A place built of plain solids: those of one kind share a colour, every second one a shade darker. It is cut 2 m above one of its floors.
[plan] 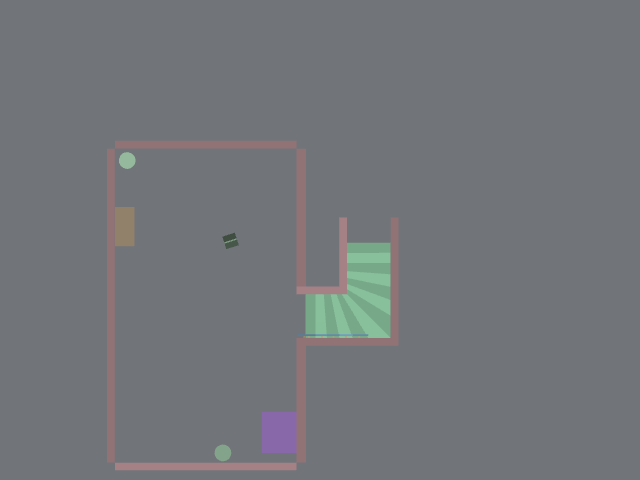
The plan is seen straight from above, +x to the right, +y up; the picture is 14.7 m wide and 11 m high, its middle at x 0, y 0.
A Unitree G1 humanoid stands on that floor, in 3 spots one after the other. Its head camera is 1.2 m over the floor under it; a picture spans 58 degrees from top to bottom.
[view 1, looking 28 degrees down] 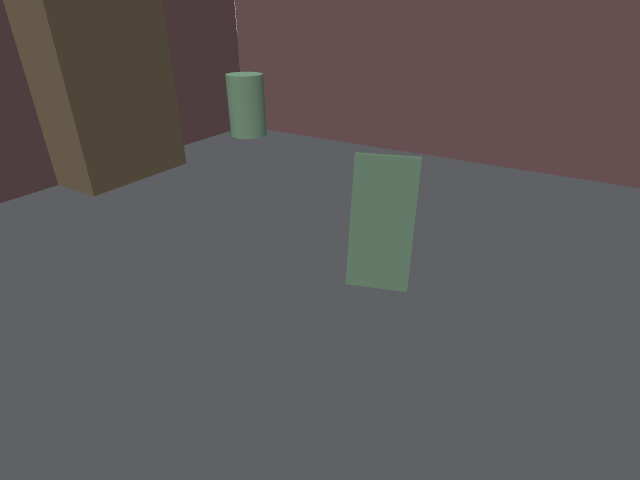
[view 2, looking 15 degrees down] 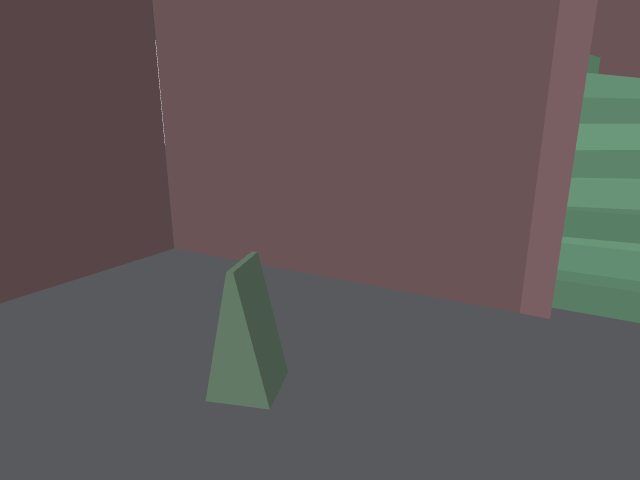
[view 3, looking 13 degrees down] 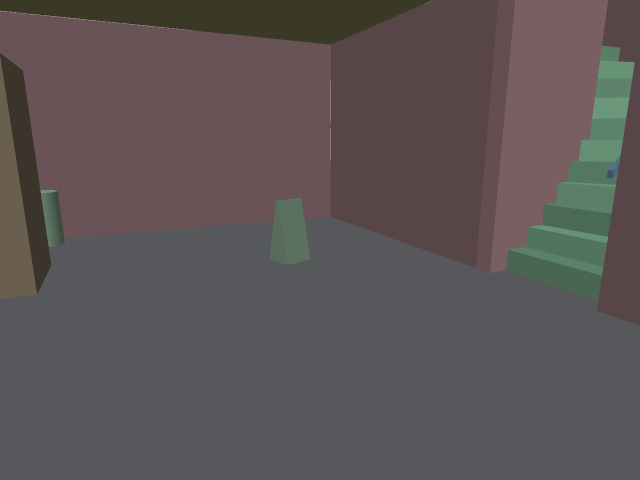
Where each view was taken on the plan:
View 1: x -1.33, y -1.81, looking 121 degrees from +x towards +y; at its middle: ground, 2.56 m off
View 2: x -3.46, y -1.19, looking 29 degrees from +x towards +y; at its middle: wall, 3.47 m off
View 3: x -3.59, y -4.06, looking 65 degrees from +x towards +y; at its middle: ground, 5.33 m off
